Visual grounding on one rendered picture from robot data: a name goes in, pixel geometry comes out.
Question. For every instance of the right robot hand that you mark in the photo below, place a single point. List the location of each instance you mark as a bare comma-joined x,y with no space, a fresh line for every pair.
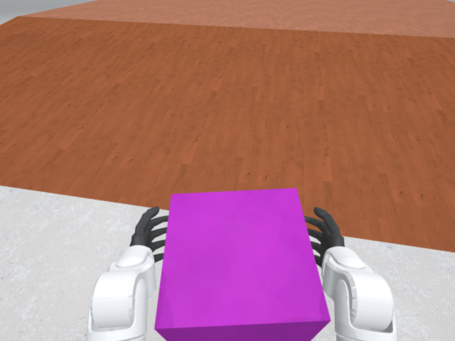
330,237

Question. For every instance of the left robot hand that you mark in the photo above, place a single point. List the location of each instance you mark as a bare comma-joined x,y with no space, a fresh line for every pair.
143,234

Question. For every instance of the carton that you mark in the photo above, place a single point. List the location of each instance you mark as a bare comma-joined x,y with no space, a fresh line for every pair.
239,266

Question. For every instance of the left robot forearm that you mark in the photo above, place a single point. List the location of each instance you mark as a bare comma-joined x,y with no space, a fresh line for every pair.
119,299

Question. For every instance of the right robot forearm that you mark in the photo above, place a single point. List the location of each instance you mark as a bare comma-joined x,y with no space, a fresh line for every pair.
363,303

